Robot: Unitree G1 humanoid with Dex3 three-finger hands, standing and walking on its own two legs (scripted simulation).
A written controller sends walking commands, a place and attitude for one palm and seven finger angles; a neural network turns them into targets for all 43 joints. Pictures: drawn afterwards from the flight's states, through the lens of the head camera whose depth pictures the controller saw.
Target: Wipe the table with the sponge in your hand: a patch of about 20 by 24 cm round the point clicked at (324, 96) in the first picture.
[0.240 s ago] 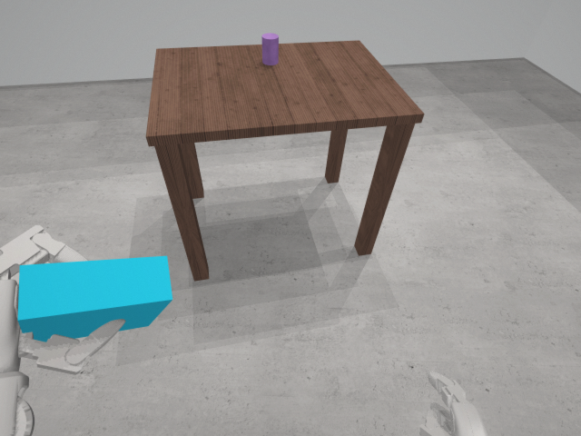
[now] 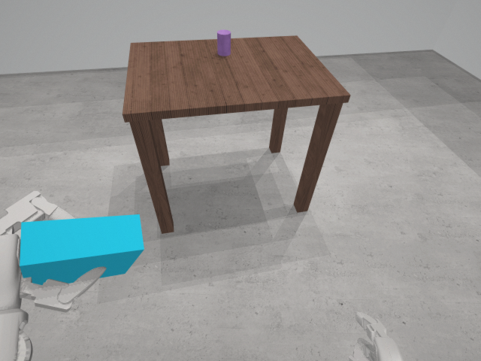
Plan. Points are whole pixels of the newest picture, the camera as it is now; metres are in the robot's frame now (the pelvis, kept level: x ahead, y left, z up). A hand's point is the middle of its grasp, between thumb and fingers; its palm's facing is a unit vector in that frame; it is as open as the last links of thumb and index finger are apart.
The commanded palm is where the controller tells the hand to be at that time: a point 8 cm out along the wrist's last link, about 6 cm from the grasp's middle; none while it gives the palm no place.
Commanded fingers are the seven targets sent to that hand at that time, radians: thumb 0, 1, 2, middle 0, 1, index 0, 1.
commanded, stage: stand and wait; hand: left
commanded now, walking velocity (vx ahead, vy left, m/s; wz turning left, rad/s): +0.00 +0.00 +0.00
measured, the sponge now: (99, 250) +0.22 +0.21 +0.13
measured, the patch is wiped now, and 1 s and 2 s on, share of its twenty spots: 0.00 0.00 0.00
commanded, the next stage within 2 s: walk to a spot facing it in 0.14 s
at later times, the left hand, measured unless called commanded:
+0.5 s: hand (72, 241) +0.22 +0.23 +0.15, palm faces +0.41 -0.83 -0.37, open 9.2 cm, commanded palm +0.18 +0.26 +0.18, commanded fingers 0.00 0.10 1.30 -1.20 -1.60 -1.20 -1.60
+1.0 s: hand (195, 159) +0.36 +0.10 +0.18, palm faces +0.09 -0.87 -0.49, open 9.2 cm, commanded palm +0.32 +0.16 +0.18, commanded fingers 0.00 0.10 1.30 -1.20 -1.60 -1.20 -1.60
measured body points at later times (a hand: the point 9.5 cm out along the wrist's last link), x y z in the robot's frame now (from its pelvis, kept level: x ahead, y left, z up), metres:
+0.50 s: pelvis +0.00 -0.01 -0.01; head -0.01 +0.00 +0.44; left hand +0.20 +0.28 +0.17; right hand +0.15 -0.23 -0.09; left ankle +0.04 +0.12 -0.74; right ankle +0.02 -0.12 -0.72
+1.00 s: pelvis +0.08 -0.06 +0.01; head +0.11 -0.07 +0.45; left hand +0.35 +0.15 +0.20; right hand +0.12 -0.35 -0.09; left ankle +0.19 +0.07 -0.69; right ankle +0.02 -0.10 -0.74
